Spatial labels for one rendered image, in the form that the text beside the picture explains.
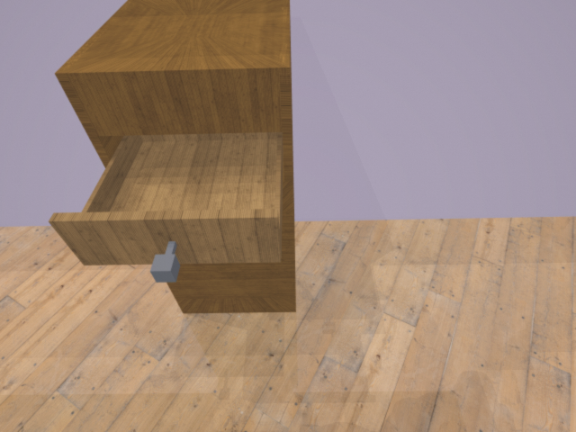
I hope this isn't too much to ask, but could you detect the handle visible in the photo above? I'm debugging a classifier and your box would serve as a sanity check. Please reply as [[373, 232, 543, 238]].
[[150, 241, 180, 283]]

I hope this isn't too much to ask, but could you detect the drawer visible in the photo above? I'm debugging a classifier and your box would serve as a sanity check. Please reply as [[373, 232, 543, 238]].
[[49, 132, 284, 266]]

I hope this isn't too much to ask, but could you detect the cabinet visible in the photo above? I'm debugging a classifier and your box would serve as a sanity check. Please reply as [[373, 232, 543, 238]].
[[55, 0, 296, 313]]

